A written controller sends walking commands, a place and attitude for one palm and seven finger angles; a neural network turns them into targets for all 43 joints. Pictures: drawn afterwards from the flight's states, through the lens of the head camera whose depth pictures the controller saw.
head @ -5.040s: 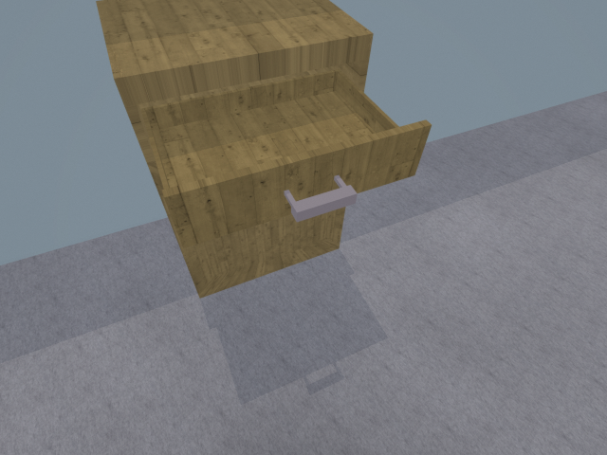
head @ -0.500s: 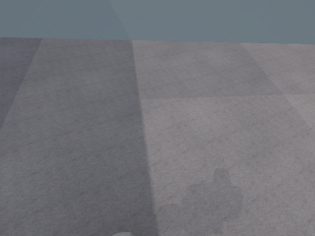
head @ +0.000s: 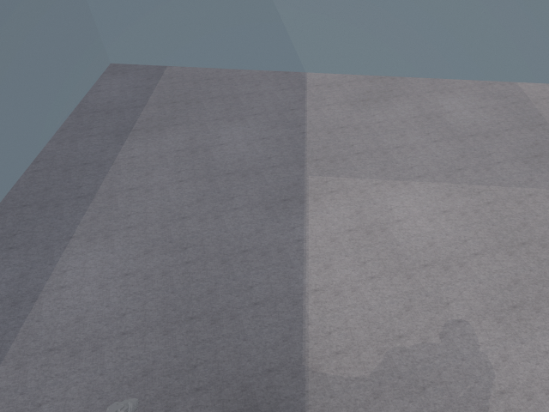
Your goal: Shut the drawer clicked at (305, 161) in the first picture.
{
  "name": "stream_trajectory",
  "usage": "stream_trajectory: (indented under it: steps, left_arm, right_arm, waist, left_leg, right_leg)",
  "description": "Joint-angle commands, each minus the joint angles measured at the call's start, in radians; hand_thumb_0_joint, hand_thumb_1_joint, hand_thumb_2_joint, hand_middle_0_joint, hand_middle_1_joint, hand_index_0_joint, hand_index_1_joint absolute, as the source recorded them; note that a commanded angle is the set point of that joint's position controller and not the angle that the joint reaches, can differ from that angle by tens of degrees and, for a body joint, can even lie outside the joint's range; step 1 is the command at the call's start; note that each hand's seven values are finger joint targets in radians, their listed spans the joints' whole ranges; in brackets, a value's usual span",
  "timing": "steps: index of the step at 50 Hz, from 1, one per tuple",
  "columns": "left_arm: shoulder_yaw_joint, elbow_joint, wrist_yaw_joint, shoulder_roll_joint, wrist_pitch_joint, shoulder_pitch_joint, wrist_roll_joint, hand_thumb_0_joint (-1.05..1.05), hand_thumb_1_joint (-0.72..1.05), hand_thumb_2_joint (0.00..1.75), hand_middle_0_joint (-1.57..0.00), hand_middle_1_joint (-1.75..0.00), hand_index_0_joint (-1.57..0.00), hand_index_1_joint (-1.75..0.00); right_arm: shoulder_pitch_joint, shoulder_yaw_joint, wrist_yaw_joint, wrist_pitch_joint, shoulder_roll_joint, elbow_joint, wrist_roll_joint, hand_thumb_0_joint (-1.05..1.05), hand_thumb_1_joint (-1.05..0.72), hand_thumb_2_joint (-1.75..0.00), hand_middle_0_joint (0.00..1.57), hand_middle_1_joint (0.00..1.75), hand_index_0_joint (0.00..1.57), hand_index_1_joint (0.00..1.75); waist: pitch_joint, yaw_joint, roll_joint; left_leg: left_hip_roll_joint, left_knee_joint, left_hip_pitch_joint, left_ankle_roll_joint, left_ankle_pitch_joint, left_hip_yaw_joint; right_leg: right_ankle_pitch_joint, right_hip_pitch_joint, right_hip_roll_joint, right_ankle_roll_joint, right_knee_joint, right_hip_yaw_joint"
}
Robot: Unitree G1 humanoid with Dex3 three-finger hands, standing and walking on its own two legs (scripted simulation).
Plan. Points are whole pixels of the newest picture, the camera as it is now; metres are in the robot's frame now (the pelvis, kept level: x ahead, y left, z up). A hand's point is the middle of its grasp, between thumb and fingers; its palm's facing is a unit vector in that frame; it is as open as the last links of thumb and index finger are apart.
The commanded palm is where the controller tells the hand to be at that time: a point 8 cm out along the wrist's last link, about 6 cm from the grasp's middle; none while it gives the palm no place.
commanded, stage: turn to face it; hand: left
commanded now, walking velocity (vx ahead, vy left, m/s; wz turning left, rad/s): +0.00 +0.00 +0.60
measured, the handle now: out of the picture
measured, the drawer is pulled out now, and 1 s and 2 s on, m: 0.30 0.30 0.30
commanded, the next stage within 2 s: none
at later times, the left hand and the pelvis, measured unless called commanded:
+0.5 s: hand out of the picture -0.06 +0.23 -0.19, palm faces +0.38 -0.89 -0.24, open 7.3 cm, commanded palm none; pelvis -0.01 +0.03 -0.01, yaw +20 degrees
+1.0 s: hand out of the picture -0.01 +0.23 -0.14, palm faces +0.61 -0.74 -0.29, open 7.3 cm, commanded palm none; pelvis +0.02 +0.00 +0.00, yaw +39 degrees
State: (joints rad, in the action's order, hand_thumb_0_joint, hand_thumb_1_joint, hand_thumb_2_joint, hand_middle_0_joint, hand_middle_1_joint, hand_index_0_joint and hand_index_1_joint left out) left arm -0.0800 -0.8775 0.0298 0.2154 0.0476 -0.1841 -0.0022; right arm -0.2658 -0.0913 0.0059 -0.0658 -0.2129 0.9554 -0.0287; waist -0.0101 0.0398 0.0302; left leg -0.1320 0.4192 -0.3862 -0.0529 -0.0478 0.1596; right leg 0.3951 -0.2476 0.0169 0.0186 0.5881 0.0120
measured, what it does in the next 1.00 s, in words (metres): steps on the spot, turning left: right foot, then left foot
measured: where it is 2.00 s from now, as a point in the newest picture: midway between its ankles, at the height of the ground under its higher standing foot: outside the picture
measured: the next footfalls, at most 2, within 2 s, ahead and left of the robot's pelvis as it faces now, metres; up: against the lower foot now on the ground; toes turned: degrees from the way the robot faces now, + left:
right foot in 0.02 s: +0.01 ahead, -0.13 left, +0.00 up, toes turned +2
left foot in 0.42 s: -0.01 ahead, +0.14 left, +0.00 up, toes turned +24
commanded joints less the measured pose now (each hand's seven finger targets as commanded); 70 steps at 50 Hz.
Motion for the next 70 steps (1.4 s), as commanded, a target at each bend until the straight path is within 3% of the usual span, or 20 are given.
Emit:
stream_trajectory:
  steps: [1,3,6,12,18,20,21,22,27,41,42,43,44,48,56,62,63,64,65,70]
  left_arm:
    - [-0.037,0.068,0.023,0.234,-0.015,-0.099,-0.026,0.0,0.9,0.9,-0.2,-0.3,-0.2,-0.3]
    - [-0.025,0.118,0.025,0.181,-0.027,0.078,-0.01,0.0,0.9,0.9,-0.2,-0.3,-0.2,-0.3]
    - [0.0,0.093,0.012,0.121,-0.055,0.037,-0.015,0.0,0.9,0.9,-0.2,-0.3,-0.2,-0.3]
    - [-0.009,0.037,0.008,0.179,-0.05,-0.147,-0.023,0.0,0.9,0.9,-0.2,-0.3,-0.2,-0.3]
    - [-0.027,0.033,0.002,0.218,-0.036,-0.142,-0.026,0.0,0.9,0.9,-0.2,-0.3,-0.2,-0.3]
    - [-0.031,0.049,-0.003,0.208,-0.037,-0.123,-0.013,0.0,0.9,0.9,-0.2,-0.3,-0.2,-0.3]
    - [-0.022,0.092,-0.011,0.14,-0.038,-0.119,-0.004,0.0,0.9,0.9,-0.2,-0.3,-0.2,-0.3]
    - [-0.006,0.12,-0.004,0.119,-0.029,-0.073,-0.012,0.0,0.9,0.9,-0.2,-0.3,-0.2,-0.3]
    - [-0.018,0.071,-0.013,0.118,-0.012,-0.037,-0.012,0.0,0.9,0.9,-0.2,-0.3,-0.2,-0.3]
    - [-0.01,0.109,-0.004,0.124,-0.04,-0.082,-0.002,0.0,0.9,0.9,-0.2,-0.3,-0.2,-0.3]
    - [-0.017,0.103,0.001,0.167,-0.052,-0.117,-0.009,0.0,0.9,0.9,-0.2,-0.3,-0.2,-0.3]
    - [-0.036,0.105,0.01,0.267,-0.063,-0.132,-0.027,0.0,0.9,0.9,-0.2,-0.3,-0.2,-0.3]
    - [-0.032,0.109,0.01,0.268,-0.057,-0.132,-0.02,0.0,0.9,0.9,-0.2,-0.3,-0.2,-0.3]
    - [-0.003,0.136,0.011,0.152,-0.056,0.019,-0.019,0.0,0.9,0.9,-0.2,-0.3,-0.2,-0.3]
    - [-0.012,0.076,0.008,0.194,-0.048,-0.111,-0.026,0.0,0.9,0.9,-0.2,-0.3,-0.2,-0.3]
    - [-0.032,0.056,-0.001,0.22,-0.032,-0.097,-0.022,0.0,0.9,0.9,-0.2,-0.3,-0.2,-0.3]
    - [-0.031,0.056,-0.003,0.202,-0.026,-0.093,-0.014,0.0,0.9,0.9,-0.2,-0.3,-0.2,-0.3]
    - [-0.025,0.092,-0.01,0.138,-0.02,-0.103,-0.006,0.0,0.9,0.9,-0.2,-0.3,-0.2,-0.3]
    - [-0.005,0.132,-0.006,0.114,-0.015,-0.032,-0.014,0.0,0.9,0.9,-0.2,-0.3,-0.2,-0.3]
    - [-0.022,0.049,-0.014,0.132,-0.006,-0.038,-0.016,0.0,0.9,0.9,-0.2,-0.3,-0.2,-0.3]
  right_arm:
    - [0.009,-0.041,-0.017,0.015,-0.074,-0.126,0.011,0.0,-0.9,-0.9,0.2,0.3,0.2,0.3]
    - [0.03,-0.051,0.001,0.0,-0.116,-0.12,0.0,0.0,-0.9,-0.9,0.2,0.3,0.2,0.3]
    - [0.005,-0.031,0.016,0.007,-0.103,-0.098,0.006,0.0,-0.9,-0.9,0.2,0.3,0.2,0.3]
    - [0.173,-0.004,0.017,0.009,-0.086,-0.135,0.01,0.0,-0.9,-0.9,0.2,0.3,0.2,0.3]
    - [0.18,0.008,0.017,0.029,-0.096,-0.139,0.019,0.0,-0.9,-0.9,0.2,0.3,0.2,0.3]
    - [0.045,-0.015,0.012,0.046,-0.173,-0.109,0.009,0.0,-0.9,-0.9,0.2,0.3,0.2,0.3]
    - [-0.034,-0.047,0.006,0.057,-0.296,-0.1,0.006,0.0,-0.9,-0.9,0.2,0.3,0.2,0.3]
    - [-0.095,-0.053,0.001,0.051,-0.332,-0.07,0.024,0.0,-0.9,-0.9,0.2,0.3,0.2,0.3]
    - [0.12,-0.013,-0.021,0.06,-0.213,-0.122,0.01,0.0,-0.9,-0.9,0.2,0.3,0.2,0.3]
    - [0.145,-0.037,-0.014,0.042,-0.215,-0.145,0.014,0.0,-0.9,-0.9,0.2,0.3,0.2,0.3]
    - [0.13,-0.032,-0.01,0.045,-0.173,-0.147,0.023,0.0,-0.9,-0.9,0.2,0.3,0.2,0.3]
    - [0.101,-0.019,-0.004,0.046,-0.1,-0.165,0.028,0.0,-0.9,-0.9,0.2,0.3,0.2,0.3]
    - [0.106,-0.032,-0.006,0.035,-0.142,-0.168,0.017,0.0,-0.9,-0.9,0.2,0.3,0.2,0.3]
    - [0.09,-0.027,0.019,0.011,-0.125,-0.11,0.01,0.0,-0.9,-0.9,0.2,0.3,0.2,0.3]
    - [0.192,-0.001,0.024,0.008,-0.096,-0.123,0.017,0.0,-0.9,-0.9,0.2,0.3,0.2,0.3]
    - [0.118,0.004,0.017,0.035,-0.103,-0.115,0.02,0.0,-0.9,-0.9,0.2,0.3,0.2,0.3]
    - [0.056,-0.006,0.02,0.045,-0.14,-0.103,0.018,0.0,-0.9,-0.9,0.2,0.3,0.2,0.3]
    - [-0.006,-0.036,0.014,0.055,-0.264,-0.102,0.009,0.0,-0.9,-0.9,0.2,0.3,0.2,0.3]
    - [-0.077,-0.047,0.006,0.048,-0.324,-0.08,0.013,0.0,-0.9,-0.9,0.2,0.3,0.2,0.3]
    - [0.097,-0.005,-0.022,0.061,-0.2,-0.114,0.012,0.0,-0.9,-0.9,0.2,0.3,0.2,0.3]
  waist:
    - [-0.008,-0.051,-0.323]
    - [-0.068,0.012,-0.208]
    - [-0.076,0.015,-0.186]
    - [-0.017,-0.081,-0.234]
    - [0.046,-0.081,-0.299]
    - [0.144,0.001,-0.165]
    - [0.207,0.04,0.171]
    - [0.222,0.056,0.228]
    - [0.041,-0.031,0.126]
    - [0.083,-0.072,0.091]
    - [0.101,-0.087,-0.024]
    - [0.106,-0.085,-0.322]
    - [0.1,-0.085,-0.301]
    - [-0.016,-0.015,-0.184]
    - [0.014,-0.085,-0.233]
    - [0.071,-0.053,-0.223]
    - [0.106,-0.015,-0.113]
    - [0.121,0.016,0.215]
    - [0.117,0.052,0.259]
    - [0.02,-0.039,0.11]
  left_leg:
    - [-0.011,0.485,-0.348,0.122,-0.477,-0.083]
    - [0.081,0.755,-0.204,0.089,-0.397,-0.073]
    - [0.125,0.82,-0.256,0.117,-0.282,-0.142]
    - [0.151,0.598,-0.212,0.134,-0.366,-0.22]
    - [0.114,0.217,0.012,0.094,-0.321,-0.309]
    - [0.172,-0.001,0.323,0.052,0.017,-0.245]
    - [0.456,0.027,0.583,-0.08,0.505,0.11]
    - [0.562,0.045,0.586,-0.168,0.799,0.175]
    - [0.358,-0.021,0.249,-0.098,0.392,0.028]
    - [0.272,0.099,0.115,-0.071,0.23,0.189]
    - [0.215,0.198,0.009,-0.016,0.056,0.152]
    - [0.047,0.44,-0.188,0.077,-0.41,-0.051]
    - [0.071,0.637,-0.182,0.083,-0.575,-0.065]
    - [0.138,0.852,-0.177,0.105,-0.364,-0.108]
    - [0.151,0.567,-0.117,0.121,-0.397,-0.214]
    - [0.134,0.157,0.121,0.086,-0.261,-0.285]
    - [0.17,0.007,0.269,0.07,-0.118,-0.229]
    - [0.431,-0.046,0.437,-0.041,0.215,0.133]
    - [0.563,-0.051,0.412,-0.149,0.446,0.247]
    - [0.356,-0.096,0.221,-0.079,0.182,0.073]
  right_leg:
    - [0.181,0.163,-0.504,-0.194,-0.469,0.417]
    - [0.027,-0.142,-0.412,-0.157,-0.439,0.266]
    - [-0.414,0.027,-0.3,-0.122,-0.279,0.021]
    - [-0.73,0.215,-0.339,-0.134,-0.169,-0.047]
    - [-0.812,0.231,-0.347,-0.092,-0.035,-0.125]
    - [-0.685,0.083,-0.324,-0.017,0.228,-0.189]
    - [-0.023,-0.259,-0.18,0.062,0.468,-0.206]
    - [0.277,-0.357,-0.146,0.07,0.593,-0.098]
    - [0.037,-0.287,-0.136,0.077,0.586,-0.019]
    - [-0.161,0.069,-0.039,0.056,-0.095,-0.038]
    - [-0.258,0.207,-0.135,0.035,-0.229,0.046]
    - [-0.467,0.324,-0.419,-0.073,-0.284,0.321]
    - [-0.484,0.205,-0.519,-0.163,-0.275,0.334]
    - [-0.46,0.057,-0.343,-0.136,-0.241,0.057]
    - [-0.568,0.163,-0.372,-0.146,-0.208,-0.061]
    - [-0.528,0.111,-0.382,-0.084,-0.047,-0.158]
    - [-0.431,0.021,-0.359,-0.038,0.096,-0.184]
    - [0.04,-0.269,-0.213,0.054,0.335,-0.226]
    - [0.309,-0.354,-0.154,0.07,0.493,-0.132]
    - [-0.024,-0.314,-0.148,0.075,0.618,-0.012]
